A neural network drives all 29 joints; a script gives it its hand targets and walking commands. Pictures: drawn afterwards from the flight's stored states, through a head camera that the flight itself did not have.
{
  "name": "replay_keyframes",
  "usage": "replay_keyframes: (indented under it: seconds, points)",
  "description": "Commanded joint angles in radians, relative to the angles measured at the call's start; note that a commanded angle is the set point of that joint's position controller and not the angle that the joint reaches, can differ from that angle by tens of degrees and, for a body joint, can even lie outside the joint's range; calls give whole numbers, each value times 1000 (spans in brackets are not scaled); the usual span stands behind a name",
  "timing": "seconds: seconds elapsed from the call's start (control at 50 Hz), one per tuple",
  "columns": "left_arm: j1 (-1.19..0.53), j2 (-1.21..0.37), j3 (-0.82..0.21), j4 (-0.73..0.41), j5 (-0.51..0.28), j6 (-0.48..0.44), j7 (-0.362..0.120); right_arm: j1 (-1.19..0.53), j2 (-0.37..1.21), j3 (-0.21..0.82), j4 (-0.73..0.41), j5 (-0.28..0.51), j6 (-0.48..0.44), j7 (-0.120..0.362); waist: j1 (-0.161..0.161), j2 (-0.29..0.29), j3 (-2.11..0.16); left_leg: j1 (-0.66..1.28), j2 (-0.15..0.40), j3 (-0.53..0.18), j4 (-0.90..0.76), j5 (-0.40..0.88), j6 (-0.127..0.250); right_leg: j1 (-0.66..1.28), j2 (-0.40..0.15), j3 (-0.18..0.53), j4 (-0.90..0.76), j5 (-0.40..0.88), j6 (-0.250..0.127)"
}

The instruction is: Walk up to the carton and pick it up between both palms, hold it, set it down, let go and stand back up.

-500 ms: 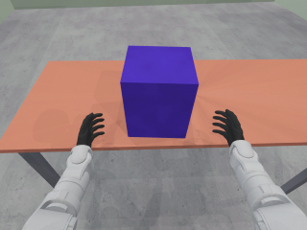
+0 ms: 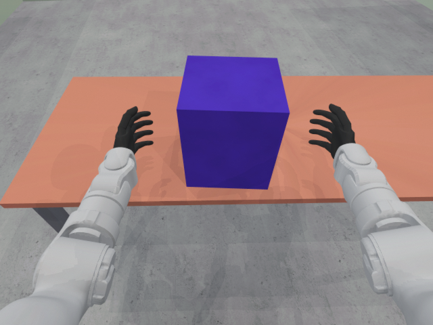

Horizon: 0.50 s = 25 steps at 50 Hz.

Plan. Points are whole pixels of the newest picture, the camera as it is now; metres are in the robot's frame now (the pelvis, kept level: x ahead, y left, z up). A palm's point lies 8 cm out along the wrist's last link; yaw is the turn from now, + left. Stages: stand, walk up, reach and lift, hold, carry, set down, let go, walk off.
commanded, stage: reach and lift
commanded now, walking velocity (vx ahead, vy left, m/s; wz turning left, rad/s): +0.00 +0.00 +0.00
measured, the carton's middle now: (229, 125) +0.55 +0.01 +0.04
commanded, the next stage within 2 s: none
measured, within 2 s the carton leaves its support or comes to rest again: neither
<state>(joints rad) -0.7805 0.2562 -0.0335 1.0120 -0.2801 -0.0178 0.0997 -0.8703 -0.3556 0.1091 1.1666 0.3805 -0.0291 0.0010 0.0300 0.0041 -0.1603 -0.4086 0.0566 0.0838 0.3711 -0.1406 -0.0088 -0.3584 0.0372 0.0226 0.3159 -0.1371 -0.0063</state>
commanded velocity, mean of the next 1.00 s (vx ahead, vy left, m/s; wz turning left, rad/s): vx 0.00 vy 0.00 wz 0.00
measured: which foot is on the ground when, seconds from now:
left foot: down 0.00-1.00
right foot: down 0.00-1.00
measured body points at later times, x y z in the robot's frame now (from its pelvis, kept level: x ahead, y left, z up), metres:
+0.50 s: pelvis +0.01 -0.01 +0.00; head +0.06 -0.01 +0.45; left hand +0.48 +0.22 +0.16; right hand +0.50 -0.21 +0.17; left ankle +0.02 +0.12 -0.75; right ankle +0.00 -0.11 -0.75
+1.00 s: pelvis +0.01 -0.01 +0.00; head +0.08 +0.00 +0.44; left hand +0.52 +0.22 +0.22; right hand +0.53 -0.21 +0.23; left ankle +0.02 +0.12 -0.75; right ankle +0.00 -0.11 -0.75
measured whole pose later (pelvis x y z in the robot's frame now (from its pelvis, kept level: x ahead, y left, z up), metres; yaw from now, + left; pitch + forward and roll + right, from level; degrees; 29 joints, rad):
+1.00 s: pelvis +0.01 -0.01 +0.00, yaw +2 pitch +21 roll -1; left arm -1.43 0.42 -0.16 1.39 -0.46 0.14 0.09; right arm -1.48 -0.45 0.12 1.46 0.43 0.20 -0.01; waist -0.01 0.01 -0.24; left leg -0.60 0.06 0.04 0.34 -0.10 -0.02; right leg -0.53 0.04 -0.02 0.26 -0.10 -0.01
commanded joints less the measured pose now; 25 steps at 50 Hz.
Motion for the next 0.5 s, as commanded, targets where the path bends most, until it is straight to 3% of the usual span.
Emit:
replay_keyframes:
  seconds: [0.0, 0.14, 0.22, 0.38, 0.48]
  points:
    - [-509, 157, 44, -160, -7, -10, 2, -488, -177, -27, -164, 2, -19, -10, 6, -13, -548, 407, -24, -42, 58, 293, -36, -20, 12, -38, -35, 227, 54]
    - [-583, 173, 44, -111, -15, 45, -14, -555, -197, -22, -104, 21, 25, -24, -7, -11, -583, 402, -29, -53, 72, 372, -35, 7, 16, -35, -33, 322, 63]
    - [-638, 194, 45, -142, -15, 71, -16, -597, -214, -32, -116, 24, 47, -29, -12, 4, -628, 431, -33, -58, 77, 430, -40, 10, 22, -42, -37, 375, 61]
    - [-756, 244, 39, -96, -54, 102, -20, -724, -219, -3, -133, 45, 96, -34, -10, -33, -671, 351, -37, -61, 62, 419, -14, 73, 13, -41, -13, 451, 76]
    - [-835, 273, 22, -16, -72, 104, -23, -791, -218, 14, -50, 64, 117, -41, -12, -26, -669, 283, -34, -65, 51, 398, -6, 109, 0, -32, 1, 484, 87]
